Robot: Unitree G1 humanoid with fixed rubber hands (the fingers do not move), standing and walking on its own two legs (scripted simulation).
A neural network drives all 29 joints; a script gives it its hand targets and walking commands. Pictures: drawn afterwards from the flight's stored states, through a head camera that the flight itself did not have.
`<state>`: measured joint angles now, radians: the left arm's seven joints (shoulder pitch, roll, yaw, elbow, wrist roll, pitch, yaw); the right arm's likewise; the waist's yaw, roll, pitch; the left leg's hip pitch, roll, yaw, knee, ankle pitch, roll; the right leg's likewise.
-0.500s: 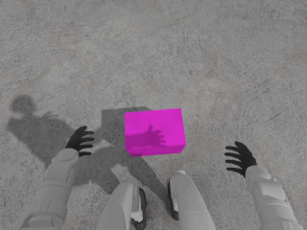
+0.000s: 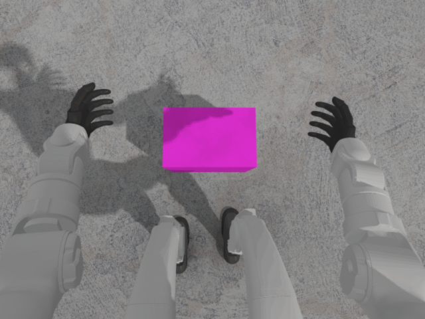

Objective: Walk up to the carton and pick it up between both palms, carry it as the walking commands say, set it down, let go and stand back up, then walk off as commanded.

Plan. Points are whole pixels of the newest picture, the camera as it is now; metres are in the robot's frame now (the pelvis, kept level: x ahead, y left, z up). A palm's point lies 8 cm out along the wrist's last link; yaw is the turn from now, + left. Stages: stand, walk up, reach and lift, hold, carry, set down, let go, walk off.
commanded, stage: reach and lift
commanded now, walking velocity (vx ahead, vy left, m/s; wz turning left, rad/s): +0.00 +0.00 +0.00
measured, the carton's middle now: (209, 143) +0.47 -0.02 -0.54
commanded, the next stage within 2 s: none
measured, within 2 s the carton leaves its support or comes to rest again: neither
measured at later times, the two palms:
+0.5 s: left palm (86, 110) +0.48 +0.23 -0.14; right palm (329, 113) +0.45 -0.26 -0.15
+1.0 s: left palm (117, 131) +0.47 +0.23 -0.31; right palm (298, 128) +0.46 -0.26 -0.32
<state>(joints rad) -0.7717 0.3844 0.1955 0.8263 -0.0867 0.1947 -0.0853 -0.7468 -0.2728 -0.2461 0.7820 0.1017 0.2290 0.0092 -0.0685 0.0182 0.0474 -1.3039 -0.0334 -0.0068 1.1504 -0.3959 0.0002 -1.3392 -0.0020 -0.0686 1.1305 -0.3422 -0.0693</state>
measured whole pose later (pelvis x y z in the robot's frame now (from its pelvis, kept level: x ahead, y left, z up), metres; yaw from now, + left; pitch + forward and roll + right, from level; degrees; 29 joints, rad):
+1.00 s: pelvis -0.05 +0.00 -0.19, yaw +1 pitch +45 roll +4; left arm -1.17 0.44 0.28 0.94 -0.15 0.18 -0.05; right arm -1.21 -0.45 -0.21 0.93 0.15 0.21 0.03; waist -0.03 0.01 0.07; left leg -2.08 -0.04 0.04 1.79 -0.49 -0.01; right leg -2.14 0.02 -0.01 1.77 -0.41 -0.06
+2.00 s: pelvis -0.05 +0.02 -0.31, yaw +1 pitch +36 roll +1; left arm -1.25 0.39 0.04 1.00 -0.26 0.09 0.08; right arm -1.23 -0.48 -0.15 1.07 0.26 0.04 0.00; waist -0.04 0.05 0.34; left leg -2.30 -0.05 0.06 2.26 -0.58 0.03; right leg -2.34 -0.04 -0.04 2.22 -0.51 -0.06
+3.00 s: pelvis -0.06 +0.01 -0.30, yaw +1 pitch +34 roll +1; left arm -1.39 0.34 0.01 1.17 -0.30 0.02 0.11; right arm -1.41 -0.44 0.03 1.23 0.36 0.01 -0.05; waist -0.04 0.04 0.38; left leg -2.27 -0.06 0.04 2.22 -0.55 0.02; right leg -2.31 -0.03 -0.04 2.18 -0.48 -0.06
